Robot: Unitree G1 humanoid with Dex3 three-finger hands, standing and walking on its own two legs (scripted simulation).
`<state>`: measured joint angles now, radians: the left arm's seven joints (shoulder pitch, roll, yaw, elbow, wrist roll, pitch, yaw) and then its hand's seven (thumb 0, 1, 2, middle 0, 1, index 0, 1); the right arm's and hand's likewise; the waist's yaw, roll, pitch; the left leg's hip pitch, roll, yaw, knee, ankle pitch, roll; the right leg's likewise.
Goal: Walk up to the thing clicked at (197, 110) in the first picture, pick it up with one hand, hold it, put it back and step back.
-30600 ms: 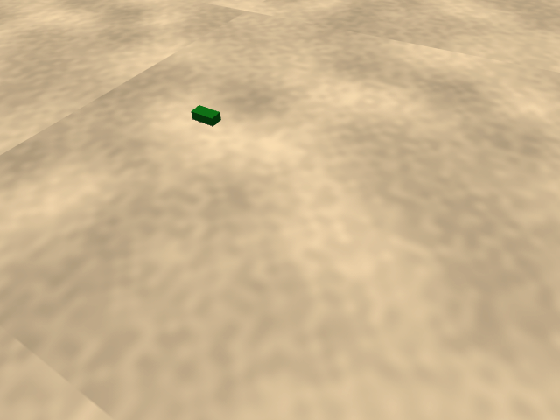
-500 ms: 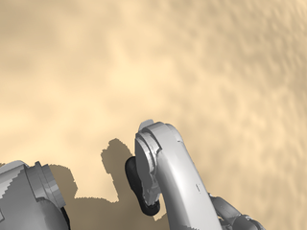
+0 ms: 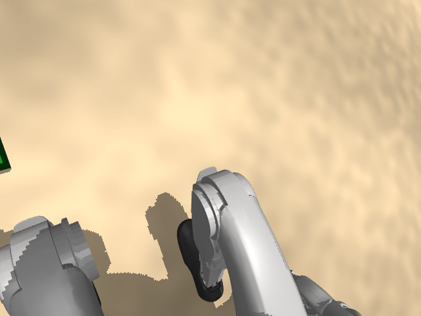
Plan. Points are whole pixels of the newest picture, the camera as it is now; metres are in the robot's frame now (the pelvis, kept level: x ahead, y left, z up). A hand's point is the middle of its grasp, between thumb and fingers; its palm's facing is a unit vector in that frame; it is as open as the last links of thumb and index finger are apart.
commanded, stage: settle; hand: left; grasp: from above
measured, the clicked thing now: out of the picture +0.43 +0.35 -0.27
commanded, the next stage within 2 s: lift in 0.56 s
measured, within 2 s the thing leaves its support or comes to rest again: leaves its support in 0.02 s
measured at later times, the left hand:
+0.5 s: hand out of the picture +0.41 +0.35 -0.15, palm faces -0.47 -0.11 -0.87, open 10.8 cm
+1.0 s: hand out of the picture +0.38 +0.35 -0.08, palm faces -0.48 -0.13 -0.87, open 10.8 cm
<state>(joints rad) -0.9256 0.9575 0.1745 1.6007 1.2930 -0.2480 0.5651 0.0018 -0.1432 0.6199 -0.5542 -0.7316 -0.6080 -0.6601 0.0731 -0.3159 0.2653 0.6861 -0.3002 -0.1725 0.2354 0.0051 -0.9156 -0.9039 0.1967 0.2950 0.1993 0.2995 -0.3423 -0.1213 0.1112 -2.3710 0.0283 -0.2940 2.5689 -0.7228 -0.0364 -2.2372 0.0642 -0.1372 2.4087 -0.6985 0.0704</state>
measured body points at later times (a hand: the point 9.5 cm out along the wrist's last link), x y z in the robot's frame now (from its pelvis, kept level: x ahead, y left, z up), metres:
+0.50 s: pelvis -0.01 -0.01 +0.03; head +0.22 +0.10 +0.40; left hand +0.43 +0.35 -0.10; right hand +0.11 -0.26 -0.08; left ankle +0.06 +0.13 -0.26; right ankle +0.11 -0.13 -0.26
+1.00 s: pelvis -0.01 -0.01 +0.06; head +0.20 +0.09 +0.45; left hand +0.41 +0.35 -0.03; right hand +0.08 -0.27 -0.05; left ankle +0.06 +0.13 -0.26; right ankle +0.11 -0.13 -0.26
